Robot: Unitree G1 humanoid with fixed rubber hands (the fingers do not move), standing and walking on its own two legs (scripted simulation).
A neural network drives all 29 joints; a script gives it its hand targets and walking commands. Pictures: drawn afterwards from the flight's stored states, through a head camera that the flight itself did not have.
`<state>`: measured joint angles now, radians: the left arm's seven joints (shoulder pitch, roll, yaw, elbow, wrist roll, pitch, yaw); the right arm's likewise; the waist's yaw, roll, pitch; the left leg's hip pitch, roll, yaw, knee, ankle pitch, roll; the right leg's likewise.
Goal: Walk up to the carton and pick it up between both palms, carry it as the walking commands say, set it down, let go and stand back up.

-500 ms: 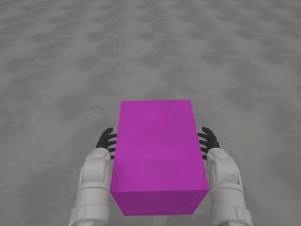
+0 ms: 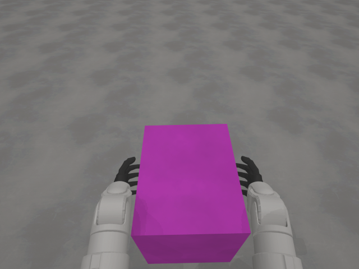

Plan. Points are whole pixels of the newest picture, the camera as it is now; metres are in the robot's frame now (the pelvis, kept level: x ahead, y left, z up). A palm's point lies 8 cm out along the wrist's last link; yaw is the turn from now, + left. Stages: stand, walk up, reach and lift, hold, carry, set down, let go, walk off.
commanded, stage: reach and lift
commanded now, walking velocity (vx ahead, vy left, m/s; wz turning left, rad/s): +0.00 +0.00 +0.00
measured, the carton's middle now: (187, 193) +0.31 +0.00 -0.02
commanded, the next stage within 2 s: hold in 0.04 s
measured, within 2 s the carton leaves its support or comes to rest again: neither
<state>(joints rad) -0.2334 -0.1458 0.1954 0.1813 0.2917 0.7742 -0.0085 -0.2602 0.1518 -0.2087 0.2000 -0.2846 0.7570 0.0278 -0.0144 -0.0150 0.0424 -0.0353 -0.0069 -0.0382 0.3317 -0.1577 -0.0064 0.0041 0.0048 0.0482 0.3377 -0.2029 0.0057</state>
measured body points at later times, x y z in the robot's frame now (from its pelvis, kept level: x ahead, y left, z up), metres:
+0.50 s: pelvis -0.01 +0.00 +0.00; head -0.05 +0.01 +0.45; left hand +0.29 +0.15 +0.04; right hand +0.29 -0.15 +0.05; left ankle +0.03 +0.12 -0.75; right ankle +0.00 -0.13 -0.75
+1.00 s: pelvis -0.05 +0.01 -0.02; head -0.08 +0.01 +0.43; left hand +0.23 +0.14 +0.07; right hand +0.21 -0.17 +0.07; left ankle +0.02 +0.12 -0.75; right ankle -0.01 -0.12 -0.75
